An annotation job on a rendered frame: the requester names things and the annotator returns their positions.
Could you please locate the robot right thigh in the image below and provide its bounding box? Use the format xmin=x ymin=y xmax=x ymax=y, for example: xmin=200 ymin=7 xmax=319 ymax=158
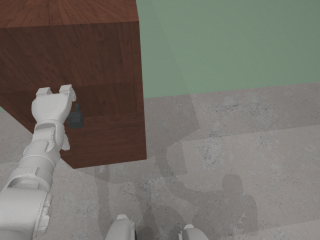
xmin=178 ymin=228 xmax=209 ymax=240

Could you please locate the handle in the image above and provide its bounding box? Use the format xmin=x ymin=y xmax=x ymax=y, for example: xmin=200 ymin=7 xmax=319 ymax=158
xmin=67 ymin=103 xmax=85 ymax=129

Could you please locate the left robot upper arm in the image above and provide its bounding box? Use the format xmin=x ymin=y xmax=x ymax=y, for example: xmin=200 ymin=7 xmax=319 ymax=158
xmin=0 ymin=187 xmax=53 ymax=240

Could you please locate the cabinet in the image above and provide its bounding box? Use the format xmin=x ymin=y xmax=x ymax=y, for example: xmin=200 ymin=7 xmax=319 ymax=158
xmin=0 ymin=0 xmax=147 ymax=169

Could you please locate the left robot hand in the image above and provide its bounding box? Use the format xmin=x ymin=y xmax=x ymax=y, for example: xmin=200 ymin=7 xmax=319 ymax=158
xmin=31 ymin=84 xmax=77 ymax=151

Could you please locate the robot left thigh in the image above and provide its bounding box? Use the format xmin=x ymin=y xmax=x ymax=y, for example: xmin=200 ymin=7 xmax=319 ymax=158
xmin=104 ymin=218 xmax=135 ymax=240

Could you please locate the robot left forearm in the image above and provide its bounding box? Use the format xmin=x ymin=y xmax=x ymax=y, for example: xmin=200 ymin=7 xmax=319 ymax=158
xmin=0 ymin=119 xmax=65 ymax=197

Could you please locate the robot thigh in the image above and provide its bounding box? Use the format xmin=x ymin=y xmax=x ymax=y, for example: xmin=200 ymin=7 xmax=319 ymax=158
xmin=178 ymin=228 xmax=209 ymax=240
xmin=104 ymin=218 xmax=135 ymax=240

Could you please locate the drawer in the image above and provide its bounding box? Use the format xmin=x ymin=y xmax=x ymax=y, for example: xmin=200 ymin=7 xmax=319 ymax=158
xmin=0 ymin=81 xmax=138 ymax=123

